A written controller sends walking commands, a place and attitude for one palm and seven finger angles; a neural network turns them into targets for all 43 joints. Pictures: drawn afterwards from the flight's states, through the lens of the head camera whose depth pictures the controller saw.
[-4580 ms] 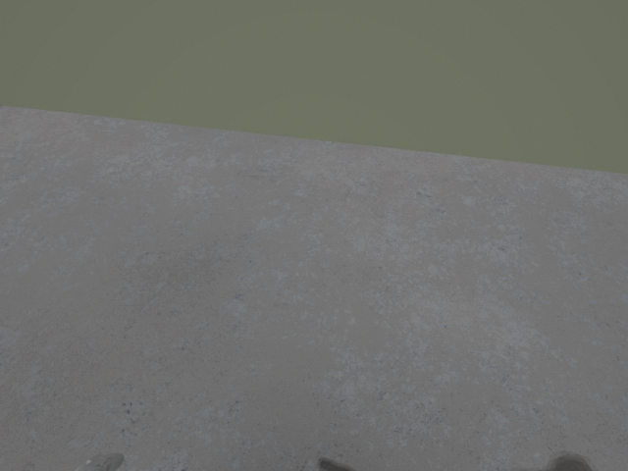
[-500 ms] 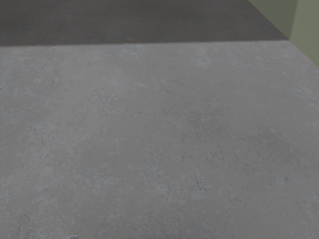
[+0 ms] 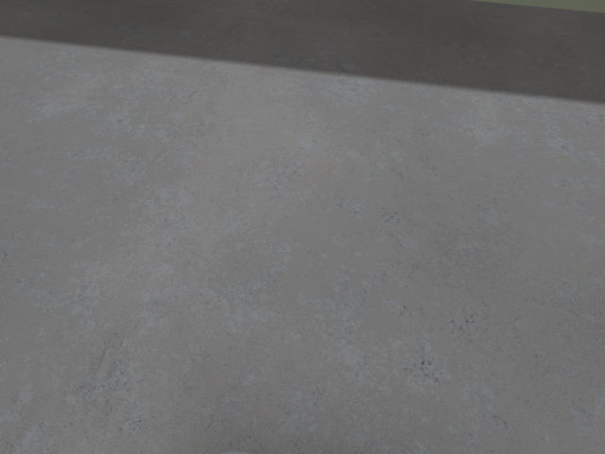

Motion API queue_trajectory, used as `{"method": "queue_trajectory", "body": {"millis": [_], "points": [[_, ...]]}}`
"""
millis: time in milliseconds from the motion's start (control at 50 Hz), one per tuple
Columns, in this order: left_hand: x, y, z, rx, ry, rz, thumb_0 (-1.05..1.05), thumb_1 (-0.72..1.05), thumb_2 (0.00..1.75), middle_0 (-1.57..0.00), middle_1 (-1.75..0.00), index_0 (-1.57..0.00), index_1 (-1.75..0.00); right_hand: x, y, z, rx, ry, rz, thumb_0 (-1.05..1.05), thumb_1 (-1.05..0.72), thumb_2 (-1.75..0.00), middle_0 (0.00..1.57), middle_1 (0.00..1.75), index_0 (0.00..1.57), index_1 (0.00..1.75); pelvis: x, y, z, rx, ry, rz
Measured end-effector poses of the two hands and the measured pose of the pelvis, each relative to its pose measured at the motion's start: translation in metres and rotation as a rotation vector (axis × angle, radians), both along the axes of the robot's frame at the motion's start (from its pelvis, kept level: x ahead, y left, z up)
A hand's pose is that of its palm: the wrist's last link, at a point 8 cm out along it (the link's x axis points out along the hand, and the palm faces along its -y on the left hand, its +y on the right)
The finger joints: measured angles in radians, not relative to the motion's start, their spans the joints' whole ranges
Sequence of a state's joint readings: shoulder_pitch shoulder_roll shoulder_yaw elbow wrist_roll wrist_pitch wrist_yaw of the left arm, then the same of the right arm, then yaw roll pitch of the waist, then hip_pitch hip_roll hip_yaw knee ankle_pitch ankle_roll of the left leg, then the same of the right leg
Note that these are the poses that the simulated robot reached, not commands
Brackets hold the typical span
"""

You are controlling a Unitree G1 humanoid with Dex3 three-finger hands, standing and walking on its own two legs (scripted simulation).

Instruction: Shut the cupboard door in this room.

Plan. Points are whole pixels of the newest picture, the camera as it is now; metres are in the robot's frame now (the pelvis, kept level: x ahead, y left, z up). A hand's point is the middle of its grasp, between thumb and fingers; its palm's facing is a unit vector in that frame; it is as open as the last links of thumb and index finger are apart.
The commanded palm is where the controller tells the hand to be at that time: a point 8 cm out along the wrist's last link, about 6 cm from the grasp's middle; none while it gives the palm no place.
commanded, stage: turn or walk to find it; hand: left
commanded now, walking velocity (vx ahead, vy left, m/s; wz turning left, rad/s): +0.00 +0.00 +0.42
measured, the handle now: out of the picture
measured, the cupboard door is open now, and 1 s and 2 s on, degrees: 79 79 79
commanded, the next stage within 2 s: none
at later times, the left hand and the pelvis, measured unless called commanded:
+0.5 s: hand out of the picture +0.05 +0.21 -0.15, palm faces +0.21 -0.94 -0.28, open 7.4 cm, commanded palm none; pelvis -0.02 -0.01 +0.00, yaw +12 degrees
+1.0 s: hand out of the picture -0.12 +0.23 -0.18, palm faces +0.46 -0.86 -0.23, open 7.4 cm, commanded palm none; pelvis -0.06 +0.02 +0.00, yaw +25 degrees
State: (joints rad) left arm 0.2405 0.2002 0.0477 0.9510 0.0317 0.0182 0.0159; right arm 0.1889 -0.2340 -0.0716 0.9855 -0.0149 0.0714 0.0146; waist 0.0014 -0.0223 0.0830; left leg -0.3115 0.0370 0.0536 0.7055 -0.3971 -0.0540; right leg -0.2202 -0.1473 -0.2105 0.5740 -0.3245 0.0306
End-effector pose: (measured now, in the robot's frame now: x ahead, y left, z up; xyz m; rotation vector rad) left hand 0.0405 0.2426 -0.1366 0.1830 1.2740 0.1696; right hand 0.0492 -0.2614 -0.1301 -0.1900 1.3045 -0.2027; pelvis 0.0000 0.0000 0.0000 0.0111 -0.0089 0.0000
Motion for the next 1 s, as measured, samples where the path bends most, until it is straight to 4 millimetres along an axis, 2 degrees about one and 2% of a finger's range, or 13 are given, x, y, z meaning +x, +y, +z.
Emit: {"method": "queue_trajectory", "body": {"millis": [60, 120, 240, 360, 440, 500, 640, 740, 820, 920, 1000], "points": [[-0.022, 0.024, -0.016, -0.004, 0.045, 0.055, 0.01, 0.9, 0.9, -0.2, -0.3, -0.2, -0.3, 0.026, 0.016, 0.002, -0.024, -0.065, 0.058, 0.01, -0.9, -0.9, 0.19, 0.3, 0.19, 0.3, -0.001, 0.014, -0.009, -0.005, 0.001, 0.021], [-0.034, 0.04, -0.015, 0.007, 0.09, 0.085, 0.01, 0.9, 0.9, -0.2, -0.3, -0.2, -0.3, 0.041, 0.032, 0.012, -0.029, -0.114, 0.093, 0.0, -0.9, -0.9, 0.19, 0.3, 0.2, 0.3, -0.003, 0.02, -0.004, -0.012, 0.0, 0.032], [-0.031, 0.052, 0.003, 0.017, 0.031, 0.122, 0.01, 0.91, 0.9, -0.2, -0.3, -0.19, -0.3, 0.052, 0.053, 0.02, -0.002, -0.133, 0.148, 0.0, -0.9, -0.9, 0.2, 0.3, 0.2, 0.3, -0.006, 0.025, 0.008, -0.025, 0.003, 0.08], [-0.014, 0.041, 0.015, 0.035, -0.062, 0.135, 0.01, 0.91, 0.9, -0.2, -0.3, -0.19, -0.3, 0.044, 0.052, 0.01, 0.038, -0.112, 0.167, 0.0, -0.9, -0.9, 0.2, 0.3, 0.2, 0.3, -0.01, 0.017, 0.008, -0.019, -0.001, 0.132], [-0.006, 0.024, 0.021, 0.051, -0.126, 0.142, 0.01, 0.9, 0.9, -0.2, -0.3, -0.19, -0.3, 0.035, 0.037, -0.004, 0.063, -0.08, 0.173, 0.0, -0.9, -0.9, 0.2, 0.3, 0.2, 0.3, -0.014, 0.002, 0.003, -0.003, -0.001, 0.168], [-0.011, 0.009, 0.023, 0.07, -0.159, 0.151, 0.01, 0.9, 0.9, -0.2, -0.3, -0.19, -0.3, 0.03, 0.022, -0.017, 0.077, -0.057, 0.18, 0.0, -0.9, -0.9, 0.2, 0.3, 0.2, 0.3, -0.018, -0.01, -0.003, -0.001, -0.006, 0.201], [-0.053, -0.013, 0.029, 0.053, -0.116, 0.236, 0.01, 0.9, 0.9, -0.2, -0.3, -0.2, -0.3, 0.024, 0.003, -0.011, 0.057, 0.016, 0.236, 0.01, -0.9, -0.9, 0.2, 0.3, 0.2, 0.3, -0.024, -0.018, 0.006, 0.012, -0.014, 0.283], [-0.086, -0.016, 0.021, 0.027, -0.073, 0.306, 0.01, 0.9, 0.9, -0.2, -0.3, -0.2, -0.3, 0.025, 0.006, -0.005, 0.026, 0.06, 0.293, 0.01, -0.9, -0.9, 0.19, 0.3, 0.19, 0.3, -0.029, -0.014, 0.008, 0.014, -0.009, 0.338], [-0.122, -0.008, 0.008, 0.004, -0.028, 0.368, 0.01, 0.9, 0.9, -0.2, -0.3, -0.2, -0.3, 0.038, 0.026, -0.001, 0.004, 0.046, 0.358, 0.01, -0.91, -0.9, 0.19, 0.3, 0.19, 0.3, -0.038, -0.004, 0.004, 0.007, -0.004, 0.375], [-0.171, 0.014, -0.017, -0.02, 0.043, 0.451, 0.01, 0.9, 0.9, -0.2, -0.3, -0.2, -0.3, 0.058, 0.065, 0.002, -0.014, -0.049, 0.444, 0.01, -0.9, -0.9, 0.19, 0.3, 0.19, 0.3, -0.052, 0.016, -0.008, -0.007, -0.002, 0.417], [-0.19, 0.026, -0.012, -0.016, 0.082, 0.484, 0.01, 0.9, 0.9, -0.2, -0.3, -0.2, -0.3, 0.063, 0.09, 0.014, -0.004, -0.097, 0.483, 0.0, -0.9, -0.9, 0.19, 0.3, 0.2, 0.3, -0.058, 0.023, 0.0, -0.021, -0.005, 0.434]]}}
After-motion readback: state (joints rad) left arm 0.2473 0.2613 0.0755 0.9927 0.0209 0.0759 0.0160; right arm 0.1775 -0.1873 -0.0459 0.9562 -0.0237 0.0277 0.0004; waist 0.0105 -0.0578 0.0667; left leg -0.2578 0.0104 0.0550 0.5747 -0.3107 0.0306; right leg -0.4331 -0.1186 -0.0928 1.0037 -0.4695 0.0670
